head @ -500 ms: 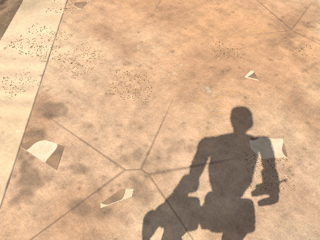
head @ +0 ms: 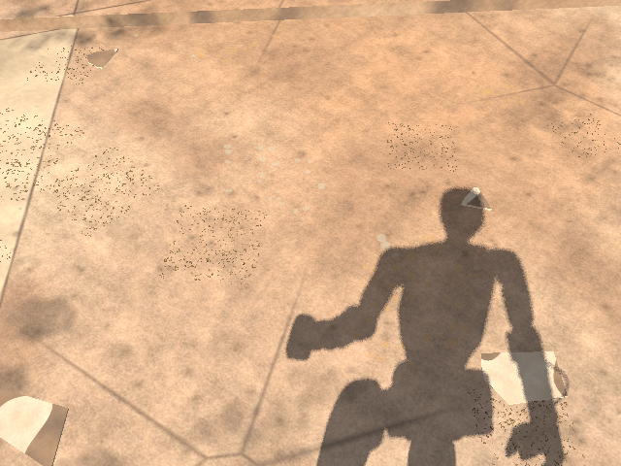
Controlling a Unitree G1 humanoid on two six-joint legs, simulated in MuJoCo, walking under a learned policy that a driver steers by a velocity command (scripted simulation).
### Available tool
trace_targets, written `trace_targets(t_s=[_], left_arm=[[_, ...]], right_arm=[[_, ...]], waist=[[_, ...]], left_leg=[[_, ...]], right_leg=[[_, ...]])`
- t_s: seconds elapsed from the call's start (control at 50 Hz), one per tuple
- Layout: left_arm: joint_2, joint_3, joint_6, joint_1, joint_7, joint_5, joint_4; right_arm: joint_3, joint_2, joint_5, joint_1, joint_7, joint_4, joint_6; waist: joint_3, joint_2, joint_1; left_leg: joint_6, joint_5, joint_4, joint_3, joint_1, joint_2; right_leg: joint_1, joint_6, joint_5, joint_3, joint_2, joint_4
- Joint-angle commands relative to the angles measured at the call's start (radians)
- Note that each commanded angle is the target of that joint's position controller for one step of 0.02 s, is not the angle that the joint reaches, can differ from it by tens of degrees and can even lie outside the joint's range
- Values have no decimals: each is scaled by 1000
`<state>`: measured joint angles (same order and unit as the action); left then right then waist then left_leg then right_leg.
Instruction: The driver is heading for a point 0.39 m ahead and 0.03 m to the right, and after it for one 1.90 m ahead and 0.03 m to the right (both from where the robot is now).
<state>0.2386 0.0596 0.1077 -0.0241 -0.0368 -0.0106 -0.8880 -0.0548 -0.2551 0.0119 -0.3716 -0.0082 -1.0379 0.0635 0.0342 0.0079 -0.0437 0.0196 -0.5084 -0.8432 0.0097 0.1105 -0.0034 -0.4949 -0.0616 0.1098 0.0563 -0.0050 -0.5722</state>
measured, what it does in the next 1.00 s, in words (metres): walks ahead: left foot, then right foot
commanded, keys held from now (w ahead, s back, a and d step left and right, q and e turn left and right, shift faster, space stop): w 0.28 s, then no key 0.72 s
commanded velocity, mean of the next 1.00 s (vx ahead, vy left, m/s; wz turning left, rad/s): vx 0.25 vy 0.00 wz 0.00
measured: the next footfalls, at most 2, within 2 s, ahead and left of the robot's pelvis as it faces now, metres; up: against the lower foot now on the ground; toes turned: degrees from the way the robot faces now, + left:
left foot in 0.46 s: +0.45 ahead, +0.13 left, +0.00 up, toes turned +2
right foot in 0.80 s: +0.41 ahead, -0.11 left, +0.00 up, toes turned -1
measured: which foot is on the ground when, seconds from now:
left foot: up 0.00-0.44, down 0.46-1.00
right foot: down 0.00-0.48, up 0.50-0.78, down 0.80-1.00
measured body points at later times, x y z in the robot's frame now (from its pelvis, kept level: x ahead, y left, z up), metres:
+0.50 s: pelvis +0.28 +0.03 +0.00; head +0.31 +0.04 +0.45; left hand +0.26 +0.30 -0.15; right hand +0.47 -0.21 -0.10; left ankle +0.41 +0.13 -0.72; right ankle +0.12 -0.10 -0.70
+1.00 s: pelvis +0.37 +0.03 +0.02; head +0.38 +0.02 +0.47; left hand +0.41 +0.29 -0.13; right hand +0.46 -0.22 -0.13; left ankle +0.41 +0.13 -0.72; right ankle +0.37 -0.11 -0.72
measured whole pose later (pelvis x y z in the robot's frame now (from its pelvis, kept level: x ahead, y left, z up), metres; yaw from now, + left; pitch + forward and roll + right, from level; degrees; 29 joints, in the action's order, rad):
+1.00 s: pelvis +0.37 +0.03 +0.02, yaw +0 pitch +0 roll +1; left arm 0.21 0.05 0.02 -0.23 0.04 0.01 -1.05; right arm -0.03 -0.22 -0.01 -0.14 -0.02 -1.01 0.01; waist 0.01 0.01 0.00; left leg 0.03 -0.19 -0.47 -0.05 0.28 0.02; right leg -0.23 0.03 0.27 0.00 -0.05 -0.51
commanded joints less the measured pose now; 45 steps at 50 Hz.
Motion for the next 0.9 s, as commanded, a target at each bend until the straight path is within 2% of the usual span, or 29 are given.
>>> trace_targets(t_s=[0.02,0.04,0.06,0.08,0.1,0.14,0.2,0.28,0.32,0.36,0.4,0.42,0.44,0.46,0.48,0.5,0.52,0.54,0.56,0.58,0.62,0.66,0.7,0.76,0.8,0.82,0.84,0.86,0.9], left_arm=[[162,39,-2,-298,12,-5,-38],[142,32,0,-220,12,4,-21],[112,23,3,-175,9,15,-15],[86,14,5,-160,6,25,-18],[84,14,7,-165,4,24,-25],[112,19,10,-192,12,15,-40],[144,26,5,-239,32,14,-55],[149,25,-3,-295,43,4,-71],[147,23,-11,-325,46,4,-88],[147,23,-26,-352,50,5,-106],[158,27,-39,-336,55,3,-110],[169,30,-43,-312,57,1,-107],[168,30,-48,-284,59,-2,-100],[150,23,-48,-311,59,8,-94],[74,-2,-40,-410,54,34,-92],[10,-23,-33,-518,45,12,-132],[104,1,-35,-481,41,-11,-136],[129,9,-44,-373,47,-25,-106],[121,11,-59,-308,59,-16,-93],[116,17,-79,-291,72,-2,-92],[72,11,-105,-324,84,8,-99],[53,6,-113,-324,93,10,-103],[63,6,-119,-300,92,12,-103],[64,8,-126,-276,83,25,-111],[87,8,-125,-250,82,41,-99],[145,17,-123,-230,86,31,-95],[149,23,-117,-221,83,20,-111],[109,15,-106,-210,80,21,-114],[85,9,-89,-187,77,25,-119]], right_arm=[[-16,-129,35,50,11,100,64],[-18,-125,30,98,3,108,68],[-26,-120,17,116,-3,108,62],[-29,-102,13,92,-3,104,48],[-27,-76,12,73,-3,102,35],[-26,-57,7,92,-6,111,18],[-28,-64,-7,204,-6,151,14],[-16,-39,-1,343,8,188,22],[-9,-33,-3,403,17,204,26],[-7,-37,-5,426,29,217,32],[-15,-68,-7,395,39,215,38],[-24,-95,-11,342,39,201,40],[-38,-123,-19,236,36,164,43],[-55,-182,-31,137,31,134,46],[-58,-236,-56,52,23,122,40],[-36,-176,-37,40,26,110,27],[-25,-141,-16,70,34,121,17],[-21,-127,-10,164,30,138,12],[-9,-103,-19,238,27,150,10],[0,-73,-27,292,23,156,11],[-1,-78,-46,330,21,150,5],[-3,-83,-50,333,13,142,2],[-4,-95,-40,319,4,133,-5],[3,-86,-20,333,-4,124,-24],[13,-58,-20,282,-4,97,-29],[8,-66,-22,247,-4,94,-31],[5,-69,-22,240,-10,94,-37],[5,-72,-24,246,-15,91,-40],[5,-61,-23,232,-20,80,-45]], waist=[[-231,-168,146],[-162,-74,114],[-105,-53,84],[-95,-67,50],[-88,-77,35],[-50,-70,24],[-12,-52,44],[16,-62,84],[38,-57,102],[26,-72,106],[-9,-98,75],[-42,-108,41],[-96,-101,-15],[-181,-37,-41],[-335,137,-11],[-494,279,12],[-466,168,-2],[-319,113,7],[-214,49,27],[-168,44,55],[-143,102,92],[-155,119,98],[-175,114,88],[-120,98,102],[-48,55,89],[-8,-18,44],[15,-95,32],[21,-108,35],[4,-117,25]], left_leg=[[42,29,-499,91,665,-34],[44,125,-450,65,625,-85],[41,179,-393,60,577,-116],[42,212,-362,67,518,-138],[38,223,-329,65,489,-146],[22,254,-253,53,509,-160],[-10,409,-84,42,595,-161],[-13,606,168,-6,539,-116],[-11,640,256,-29,496,-83],[2,634,306,-29,469,-59],[30,585,340,-13,418,-44],[46,565,357,-18,352,-25],[65,611,397,-35,223,-1],[92,931,382,2,27,-62],[216,1315,280,244,-332,-291],[357,1374,330,469,-460,-437],[332,1144,377,437,-355,-386],[286,958,419,344,-218,-344],[253,838,470,280,-61,-301],[229,751,512,234,69,-273],[209,652,569,169,222,-226],[212,621,584,125,254,-203],[206,478,604,127,250,-205],[147,104,624,118,319,-168],[68,-44,609,110,341,-122],[38,-11,579,74,330,-74],[21,70,542,18,243,-31],[19,140,498,9,170,-29],[32,231,461,1,119,-30]], right_leg=[[754,-201,159,-576,-333,271],[603,-180,62,-470,-300,298],[476,-171,-26,-391,-269,329],[406,-165,-54,-341,-246,359],[368,-171,-65,-315,-237,386],[324,-183,-99,-260,-230,429],[341,-177,-147,-203,-220,459],[345,-136,-146,-108,-170,471],[364,-124,-248,-77,-163,438],[431,-109,-367,-68,-180,367],[494,-83,-451,-84,-206,289],[516,-66,-520,-89,-205,229],[515,-40,-580,-75,-172,118],[443,4,-471,-38,-106,-54],[157,61,8,-13,-7,-379],[31,99,593,-106,70,-626],[5,97,599,-192,25,-695],[-64,96,552,-150,-13,-692],[-64,100,486,-124,-51,-632],[-3,100,433,-129,-85,-555],[136,101,364,-105,-85,-414],[205,100,324,-87,-76,-273],[258,95,219,-77,-70,-172],[358,73,74,-46,-47,5],[363,41,58,-97,-94,130],[307,18,131,-114,-118,146],[184,11,287,-114,-99,176],[129,25,320,-114,-93,210],[131,55,244,-109,-88,222]])
Velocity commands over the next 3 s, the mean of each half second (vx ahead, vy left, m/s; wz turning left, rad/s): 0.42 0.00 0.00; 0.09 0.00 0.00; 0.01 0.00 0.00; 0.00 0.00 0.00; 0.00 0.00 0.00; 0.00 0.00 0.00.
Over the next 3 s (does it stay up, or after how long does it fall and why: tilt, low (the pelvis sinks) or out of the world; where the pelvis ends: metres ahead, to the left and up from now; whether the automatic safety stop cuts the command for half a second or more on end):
stays up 0.40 0.02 0.02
